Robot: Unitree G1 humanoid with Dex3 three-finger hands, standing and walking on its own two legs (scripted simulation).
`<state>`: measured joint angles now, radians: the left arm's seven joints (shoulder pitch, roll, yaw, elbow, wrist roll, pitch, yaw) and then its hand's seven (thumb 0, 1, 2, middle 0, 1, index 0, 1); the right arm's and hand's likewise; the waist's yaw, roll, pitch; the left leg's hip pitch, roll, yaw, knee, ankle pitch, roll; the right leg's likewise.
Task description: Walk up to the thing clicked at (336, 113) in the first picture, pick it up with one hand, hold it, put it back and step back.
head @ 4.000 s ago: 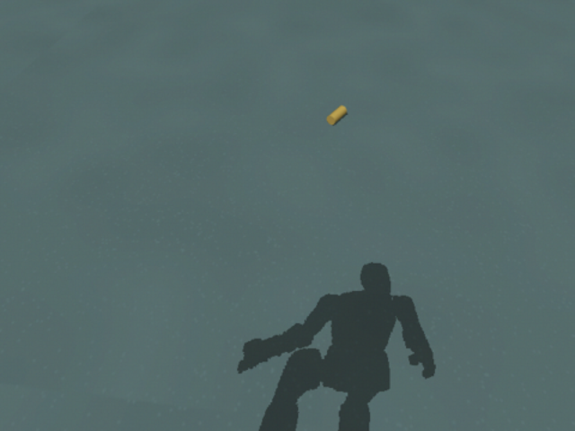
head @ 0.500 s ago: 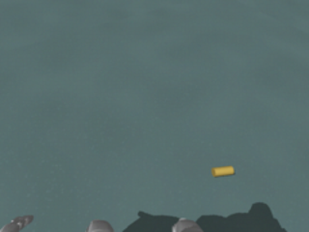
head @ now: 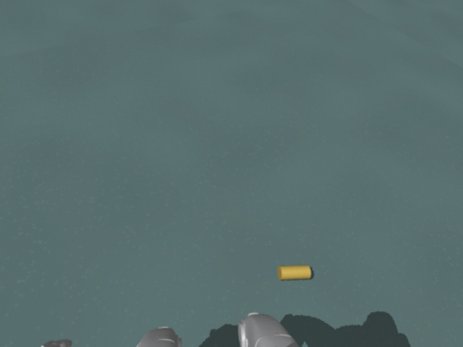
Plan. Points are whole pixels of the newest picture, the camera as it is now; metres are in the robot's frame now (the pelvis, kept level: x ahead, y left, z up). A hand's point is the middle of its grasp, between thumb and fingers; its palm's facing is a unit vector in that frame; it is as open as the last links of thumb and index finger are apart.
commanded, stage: walk up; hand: left
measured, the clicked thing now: (293, 272) +0.48 -0.36 -0.72
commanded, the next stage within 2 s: none
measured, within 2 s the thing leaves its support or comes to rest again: neither
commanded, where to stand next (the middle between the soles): +0.14 -0.61 m, yaw +4 degrees
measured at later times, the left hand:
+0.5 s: hand out of the picture +0.08 +0.04 -0.15, palm faces -0.01 -0.93 -0.36, open 7.4 cm
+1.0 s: hand out of the picture +0.14 -0.19 -0.17, palm faces -0.04 -0.91 -0.41, open 7.4 cm
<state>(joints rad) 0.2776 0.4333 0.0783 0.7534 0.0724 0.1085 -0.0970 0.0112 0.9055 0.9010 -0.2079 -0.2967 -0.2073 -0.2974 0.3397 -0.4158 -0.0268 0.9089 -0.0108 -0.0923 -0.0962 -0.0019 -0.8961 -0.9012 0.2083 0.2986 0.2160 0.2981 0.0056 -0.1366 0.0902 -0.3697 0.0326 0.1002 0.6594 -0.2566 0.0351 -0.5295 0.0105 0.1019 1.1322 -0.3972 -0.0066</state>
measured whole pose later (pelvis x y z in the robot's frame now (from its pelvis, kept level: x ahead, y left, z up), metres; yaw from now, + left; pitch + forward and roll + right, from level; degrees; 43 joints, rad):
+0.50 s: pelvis +0.04 -0.24 +0.00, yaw +0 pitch -1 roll +0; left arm 0.29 0.43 0.09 0.76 0.07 0.09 -0.08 0.01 0.90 0.90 -0.21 -0.30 -0.21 -0.30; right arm 0.31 -0.43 -0.02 0.97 0.00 -0.09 -0.09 0.00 -0.90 -0.90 0.20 0.30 0.21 0.30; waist 0.07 -0.04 0.08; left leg -0.52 0.00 0.13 0.92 -0.45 0.06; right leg -0.37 0.02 -0.06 0.74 -0.36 -0.07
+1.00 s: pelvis +0.04 -0.50 -0.04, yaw +0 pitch -2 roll +0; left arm 0.22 0.51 0.14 0.75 0.07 0.09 -0.10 0.01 0.91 0.90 -0.20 -0.30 -0.20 -0.30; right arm 0.33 -0.57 -0.10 0.93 -0.05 -0.03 -0.10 0.00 -0.90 -0.90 0.21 0.30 0.21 0.30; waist 0.00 -0.05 0.10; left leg -0.55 0.23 -0.15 1.00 -0.50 0.04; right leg -0.49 -0.06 0.02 0.99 -0.46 0.05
